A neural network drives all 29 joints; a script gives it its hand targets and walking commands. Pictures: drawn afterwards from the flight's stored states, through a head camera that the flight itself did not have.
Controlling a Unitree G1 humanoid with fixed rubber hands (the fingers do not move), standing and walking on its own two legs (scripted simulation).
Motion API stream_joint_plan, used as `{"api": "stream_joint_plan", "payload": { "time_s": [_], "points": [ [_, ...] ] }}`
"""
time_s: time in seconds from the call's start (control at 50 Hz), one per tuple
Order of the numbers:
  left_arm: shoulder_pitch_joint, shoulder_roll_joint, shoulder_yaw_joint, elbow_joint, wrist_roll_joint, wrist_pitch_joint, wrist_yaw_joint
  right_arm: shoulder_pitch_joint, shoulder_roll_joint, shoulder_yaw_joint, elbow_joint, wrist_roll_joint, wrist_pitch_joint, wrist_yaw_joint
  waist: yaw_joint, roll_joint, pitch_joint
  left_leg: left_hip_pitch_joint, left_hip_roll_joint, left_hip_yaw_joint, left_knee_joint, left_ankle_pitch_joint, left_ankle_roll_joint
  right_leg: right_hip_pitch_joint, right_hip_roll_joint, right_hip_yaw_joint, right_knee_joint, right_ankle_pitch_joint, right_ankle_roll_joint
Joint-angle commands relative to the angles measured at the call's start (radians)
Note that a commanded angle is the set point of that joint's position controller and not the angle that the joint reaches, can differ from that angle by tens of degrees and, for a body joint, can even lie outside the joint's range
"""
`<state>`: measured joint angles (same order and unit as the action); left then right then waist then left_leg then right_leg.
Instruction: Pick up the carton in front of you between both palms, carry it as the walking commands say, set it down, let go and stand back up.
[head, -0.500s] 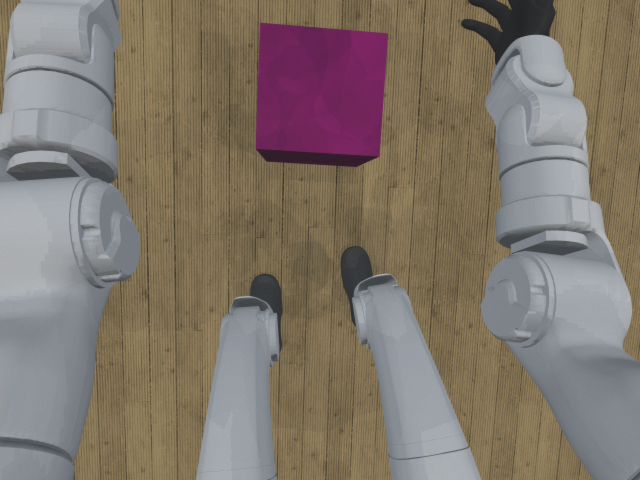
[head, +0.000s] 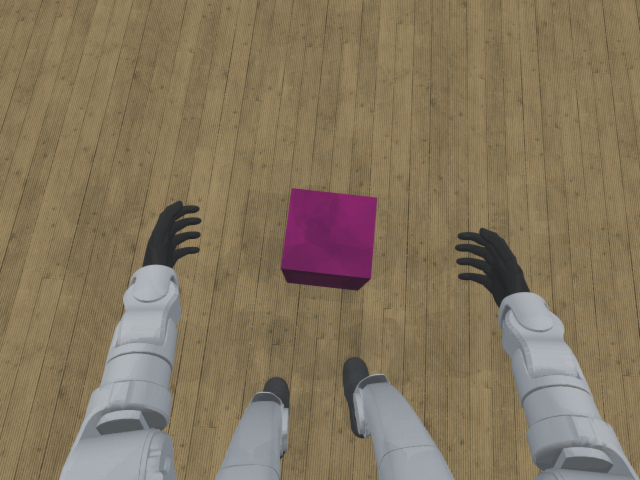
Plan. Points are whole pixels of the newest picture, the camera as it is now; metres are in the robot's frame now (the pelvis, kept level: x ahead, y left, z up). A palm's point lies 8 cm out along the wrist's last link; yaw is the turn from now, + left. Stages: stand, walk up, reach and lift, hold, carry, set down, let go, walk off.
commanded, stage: let go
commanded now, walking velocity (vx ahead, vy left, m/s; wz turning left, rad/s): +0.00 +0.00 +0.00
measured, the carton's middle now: (327, 244) +0.49 -0.05 -0.61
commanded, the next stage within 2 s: stand in 0.94 s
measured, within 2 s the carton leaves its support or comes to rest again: neither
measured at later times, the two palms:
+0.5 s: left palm (89, 382) +0.23 +0.24 -0.03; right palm (530, 369) +0.20 -0.22 -0.03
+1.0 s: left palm (88, 407) +0.21 +0.25 -0.03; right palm (545, 377) +0.19 -0.23 -0.03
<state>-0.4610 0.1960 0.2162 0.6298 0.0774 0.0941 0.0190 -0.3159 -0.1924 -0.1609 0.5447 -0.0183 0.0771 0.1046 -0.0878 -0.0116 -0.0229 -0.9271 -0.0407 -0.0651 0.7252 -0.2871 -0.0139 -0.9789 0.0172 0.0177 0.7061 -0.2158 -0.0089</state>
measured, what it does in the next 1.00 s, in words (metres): stands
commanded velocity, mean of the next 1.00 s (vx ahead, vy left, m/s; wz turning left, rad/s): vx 0.00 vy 0.00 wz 0.00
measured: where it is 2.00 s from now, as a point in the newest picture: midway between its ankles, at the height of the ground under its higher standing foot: (317, 421)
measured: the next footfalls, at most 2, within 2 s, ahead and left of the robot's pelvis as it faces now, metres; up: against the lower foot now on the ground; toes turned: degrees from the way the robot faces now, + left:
none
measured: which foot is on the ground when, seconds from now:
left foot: down 0.00-1.00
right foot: down 0.00-1.00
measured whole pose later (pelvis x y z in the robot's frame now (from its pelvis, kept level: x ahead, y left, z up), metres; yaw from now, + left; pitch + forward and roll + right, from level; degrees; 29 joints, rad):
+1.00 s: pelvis +0.04 +0.01 +0.04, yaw -2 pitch -2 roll +0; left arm 0.21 0.22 0.02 0.53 0.04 0.07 -0.01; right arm 0.20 -0.24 -0.02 0.47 -0.03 0.15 -0.01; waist 0.00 0.01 0.03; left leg -0.14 -0.02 -0.04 0.51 -0.34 0.01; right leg -0.20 0.03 0.05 0.51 -0.26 0.00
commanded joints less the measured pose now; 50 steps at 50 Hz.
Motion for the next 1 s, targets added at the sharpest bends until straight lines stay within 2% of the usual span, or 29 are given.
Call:
{"api": "stream_joint_plan", "payload": {
  "time_s": [0.0, 0.02, 0.08, 0.1, 0.12, 0.16, 0.22, 0.24, 0.28, 0.32, 0.38, 0.4, 0.42, 0.46, 0.5, 0.52, 0.54, 0.62, 0.7, 0.72, 0.76, 0.8, 0.82, 0.84, 0.88, 0.9, 0.92, 0.94, 0.98],
  "points": [
    [0.044, 0.057, -0.006, -0.080, -0.004, -0.046, -0.010, 0.073, -0.062, 0.031, -0.118, 0.019, -0.045, -0.010, 0.011, 0.000, -0.528, 0.178, -0.019, 0.054, -0.108, 0.110, 0.011, 0.662, -0.008, 0.037, -0.054, 0.307, 0.039],
    [0.089, 0.064, -0.012, -0.091, -0.005, -0.052, -0.010, 0.120, -0.064, 0.020, -0.119, 0.021, -0.050, -0.014, -0.001, -0.006, -0.527, 0.231, -0.017, 0.043, -0.124, 0.118, 0.011, 0.679, -0.009, 0.037, -0.061, 0.317, 0.041],
    [0.170, 0.071, -0.019, -0.128, -0.008, -0.079, -0.011, 0.199, -0.075, 0.050, -0.155, 0.027, -0.067, -0.021, 0.021, 0.001, -0.450, 0.316, -0.017, 0.039, -0.162, 0.127, 0.013, 0.726, -0.007, 0.036, -0.096, 0.325, 0.044],
    [0.212, 0.084, -0.018, -0.123, -0.018, -0.085, -0.012, 0.226, -0.083, 0.048, -0.182, 0.019, -0.074, -0.026, 0.014, -0.039, -0.450, 0.350, -0.013, 0.036, -0.170, 0.144, 0.018, 0.744, -0.004, 0.029, -0.106, 0.348, 0.047],
    [0.241, 0.078, -0.036, -0.134, -0.021, -0.091, -0.013, 0.270, -0.076, 0.064, -0.158, 0.040, -0.075, -0.026, 0.019, -0.014, -0.418, 0.369, -0.012, 0.037, -0.180, 0.151, 0.015, 0.762, -0.003, 0.031, -0.117, 0.349, 0.044],
    [0.328, 0.083, -0.047, -0.152, -0.031, -0.097, -0.015, 0.357, -0.076, 0.080, -0.190, 0.033, -0.079, -0.029, 0.026, -0.039, -0.378, 0.422, -0.010, 0.030, -0.207, 0.175, 0.020, 0.809, 0.000, 0.031, -0.136, 0.371, 0.046],
    [0.410, 0.081, -0.068, -0.180, -0.032, -0.098, -0.022, 0.432, -0.080, 0.101, -0.206, 0.045, -0.075, -0.026, 0.026, 0.004, -0.266, 0.525, -0.005, 0.033, -0.257, 0.174, 0.017, 0.816, 0.005, 0.028, -0.194, 0.317, 0.039],
    [0.438, 0.090, -0.065, -0.208, -0.031, -0.097, -0.024, 0.436, -0.087, 0.093, -0.230, 0.043, -0.073, -0.023, 0.048, 0.021, -0.258, 0.546, -0.004, 0.034, -0.264, 0.193, 0.013, 0.834, 0.006, 0.027, -0.203, 0.317, 0.038],
    [0.504, 0.085, -0.079, -0.203, -0.031, -0.095, -0.030, 0.479, -0.081, 0.107, -0.207, 0.043, -0.068, -0.023, 0.054, 0.048, -0.193, 0.605, 0.002, 0.029, -0.289, 0.222, 0.009, 0.848, 0.013, 0.018, -0.232, 0.306, 0.033],
    [0.547, 0.079, -0.105, -0.240, -0.051, -0.094, -0.041, 0.487, -0.096, 0.100, -0.237, 0.039, -0.063, -0.023, 0.061, 0.038, -0.180, 0.652, 0.007, 0.031, -0.305, 0.248, 0.008, 0.877, 0.021, 0.014, -0.247, 0.310, 0.035],
    [0.582, 0.081, -0.115, -0.262, -0.048, -0.075, -0.054, 0.515, -0.105, 0.087, -0.210, 0.035, -0.048, -0.023, 0.067, 0.074, -0.097, 0.705, 0.017, 0.032, -0.340, 0.278, -0.008, 0.891, 0.029, -0.002, -0.283, 0.284, 0.027],
    [0.603, 0.074, -0.122, -0.260, -0.056, -0.064, -0.060, 0.519, -0.107, 0.089, -0.216, 0.027, -0.041, -0.023, 0.071, 0.045, -0.080, 0.734, 0.014, 0.034, -0.345, 0.287, -0.007, 0.890, 0.033, -0.002, -0.293, 0.277, 0.026],
    [0.612, 0.066, -0.139, -0.269, -0.056, -0.061, -0.063, 0.512, -0.107, 0.086, -0.211, 0.028, -0.038, -0.021, 0.070, 0.067, -0.068, 0.731, 0.019, 0.033, -0.350, 0.298, -0.009, 0.895, 0.034, -0.005, -0.295, 0.273, 0.025],
    [0.629, 0.070, -0.144, -0.288, -0.069, -0.050, -0.070, 0.518, -0.120, 0.093, -0.209, 0.025, -0.025, -0.021, 0.086, 0.056, -0.046, 0.737, 0.018, 0.035, -0.360, 0.281, -0.012, 0.928, 0.040, -0.011, -0.297, 0.244, 0.022],
    [0.639, 0.067, -0.152, -0.294, -0.077, -0.038, -0.076, 0.527, -0.127, 0.074, -0.197, 0.017, -0.012, -0.025, 0.071, 0.043, -0.026, 0.760, 0.023, 0.025, -0.360, 0.316, -0.015, 0.927, 0.040, -0.006, -0.298, 0.255, 0.020],
    [0.630, 0.073, -0.155, -0.303, -0.077, -0.027, -0.079, 0.539, -0.123, 0.080, -0.191, 0.016, -0.004, -0.027, 0.070, 0.004, 0.013, 0.750, 0.017, 0.033, -0.364, 0.273, -0.008, 0.923, 0.040, -0.007, -0.305, 0.230, 0.019],
    [0.649, 0.083, -0.157, -0.295, -0.076, -0.016, -0.080, 0.531, -0.115, 0.088, -0.197, 0.025, 0.003, -0.026, 0.084, 0.027, 0.022, 0.749, 0.018, 0.032, -0.367, 0.271, -0.011, 0.935, 0.040, -0.005, -0.303, 0.212, 0.020],
    [0.614, 0.080, -0.158, -0.323, -0.080, 0.004, -0.078, 0.515, -0.138, 0.068, -0.181, 0.006, 0.025, -0.026, 0.076, 0.030, 0.041, 0.772, 0.020, 0.025, -0.375, 0.275, -0.012, 0.945, 0.040, -0.008, -0.301, 0.205, 0.012],
    [0.643, 0.085, -0.158, -0.309, -0.081, 0.026, -0.082, 0.518, -0.134, 0.074, -0.200, 0.007, 0.045, -0.027, 0.090, 0.015, 0.050, 0.774, 0.019, 0.032, -0.369, 0.267, -0.006, 0.968, 0.037, -0.006, -0.296, 0.213, 0.017],
    [0.653, 0.093, -0.151, -0.266, -0.083, -0.004, -0.061, 0.476, -0.146, 0.070, -0.254, -0.008, 0.094, -0.058, 0.088, 0.014, 0.012, 0.811, 0.019, 0.034, -0.323, 0.350, -0.009, 0.921, 0.056, -0.011, -0.257, 0.195, 0.028],
    [0.653, 0.088, -0.158, -0.271, -0.081, -0.017, -0.043, 0.485, -0.142, 0.088, -0.240, 0.002, 0.114, -0.078, 0.092, 0.038, 0.005, 0.811, 0.022, 0.022, -0.313, 0.409, -0.011, 0.911, 0.058, -0.012, -0.249, 0.203, 0.026],
    [0.672, 0.071, -0.180, -0.274, -0.096, -0.017, -0.041, 0.502, -0.143, 0.080, -0.239, -0.005, 0.119, -0.088, 0.078, 0.034, 0.007, 0.801, 0.022, 0.021, -0.309, 0.397, -0.011, 0.886, 0.056, -0.005, -0.250, 0.208, 0.026],
    [0.630, 0.087, -0.168, -0.288, -0.086, -0.018, -0.038, 0.489, -0.117, 0.109, -0.237, 0.009, 0.120, -0.089, 0.102, 0.050, 0.000, 0.782, 0.016, 0.023, -0.309, 0.400, -0.014, 0.899, 0.054, 0.005, -0.249, 0.209, 0.025],
    [0.661, 0.093, -0.165, -0.261, -0.085, -0.016, -0.038, 0.489, -0.135, 0.090, -0.248, -0.004, 0.125, -0.093, 0.094, 0.025, 0.009, 0.784, 0.018, 0.024, -0.312, 0.378, -0.011, 0.897, 0.054, -0.005, -0.241, 0.213, 0.031],
    [0.652, 0.092, -0.167, -0.262, -0.081, -0.007, -0.040, 0.514, -0.119, 0.108, -0.241, 0.008, 0.132, -0.103, 0.085, 0.036, 0.040, 0.771, 0.018, 0.027, -0.313, 0.346, -0.006, 0.886, 0.042, 0.006, -0.257, 0.207, 0.022],
    [0.646, 0.089, -0.171, -0.263, -0.085, -0.009, -0.044, 0.508, -0.124, 0.114, -0.231, 0.009, 0.136, -0.105, 0.091, 0.045, 0.043, 0.765, 0.016, 0.033, -0.319, 0.314, -0.007, 0.887, 0.045, 0.006, -0.257, 0.187, 0.024],
    [0.650, 0.085, -0.173, -0.255, -0.086, -0.002, -0.044, 0.482, -0.102, 0.123, -0.251, 0.001, 0.142, -0.103, 0.109, 0.012, 0.037, 0.764, 0.019, 0.034, -0.327, 0.262, 0.001, 0.904, 0.045, -0.006, -0.261, 0.145, 0.025],
    [0.667, 0.233, -0.114, -0.124, -0.022, -0.030, -0.017, 0.447, -0.229, 0.086, -0.126, -0.020, 0.061, -0.128, 0.103, 0.091, 0.064, 0.650, 0.046, 0.013, -0.286, 0.040, -0.019, 0.766, -0.044, 0.040, -0.275, 0.061, 0.031],
    [0.635, 0.256, -0.114, -0.113, -0.007, -0.056, -0.005, 0.474, -0.239, 0.084, -0.080, -0.030, -0.002, -0.130, 0.080, 0.074, 0.060, 0.679, 0.064, -0.030, -0.314, -0.116, 0.004, 0.722, -0.060, 0.071, -0.278, -0.089, 0.010]
  ]
}}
